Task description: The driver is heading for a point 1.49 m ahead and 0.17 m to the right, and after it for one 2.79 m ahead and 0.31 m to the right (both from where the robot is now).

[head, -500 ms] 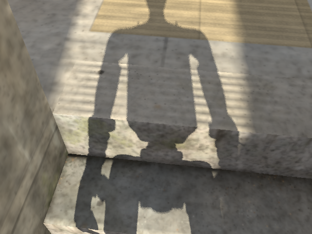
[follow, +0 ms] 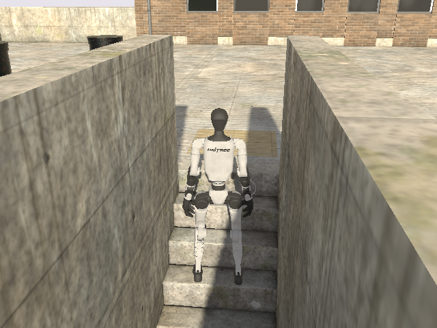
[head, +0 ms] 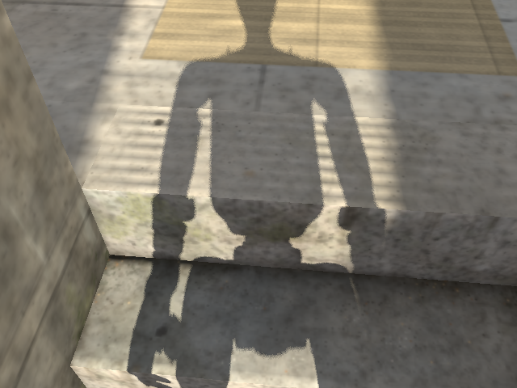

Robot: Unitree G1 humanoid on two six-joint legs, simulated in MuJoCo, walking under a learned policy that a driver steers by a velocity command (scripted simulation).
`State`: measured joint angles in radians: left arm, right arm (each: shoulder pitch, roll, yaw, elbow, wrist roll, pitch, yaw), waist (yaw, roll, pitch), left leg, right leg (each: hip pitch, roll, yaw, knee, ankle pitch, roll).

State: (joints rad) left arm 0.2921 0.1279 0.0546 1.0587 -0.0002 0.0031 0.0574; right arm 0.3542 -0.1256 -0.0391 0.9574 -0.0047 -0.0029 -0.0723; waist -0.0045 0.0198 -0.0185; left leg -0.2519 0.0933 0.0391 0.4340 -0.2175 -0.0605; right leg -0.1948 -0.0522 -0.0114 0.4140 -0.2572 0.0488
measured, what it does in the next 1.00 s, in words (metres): climbs: left foot 0.21 m higher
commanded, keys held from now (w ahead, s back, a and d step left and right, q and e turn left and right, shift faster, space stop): no key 0.36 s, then w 0.62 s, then w+e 0.02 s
